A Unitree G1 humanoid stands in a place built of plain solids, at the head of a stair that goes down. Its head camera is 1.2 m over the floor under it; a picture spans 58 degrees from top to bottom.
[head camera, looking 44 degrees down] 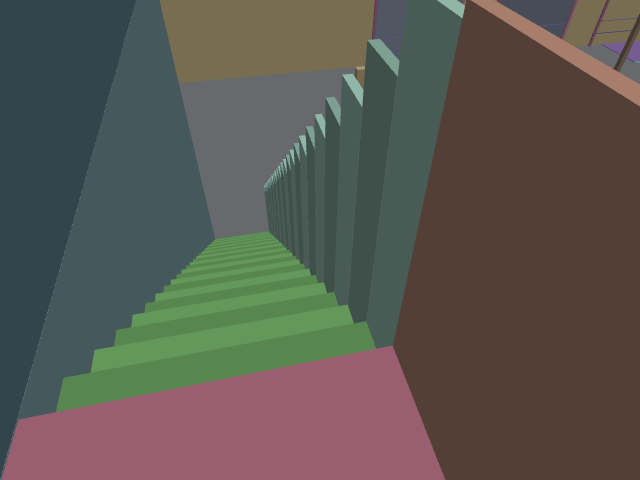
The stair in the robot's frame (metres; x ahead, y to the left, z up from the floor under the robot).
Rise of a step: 0.20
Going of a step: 0.24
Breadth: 1.10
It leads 12 degrees to the left of straight ahead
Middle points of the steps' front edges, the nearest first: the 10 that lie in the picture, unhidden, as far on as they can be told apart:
0.64 0.31 0.00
0.87 0.36 -0.20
1.11 0.41 -0.39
1.34 0.46 -0.59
1.58 0.51 -0.79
1.81 0.57 -0.98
2.04 0.62 -1.18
2.28 0.67 -1.38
2.51 0.72 -1.58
2.75 0.77 -1.77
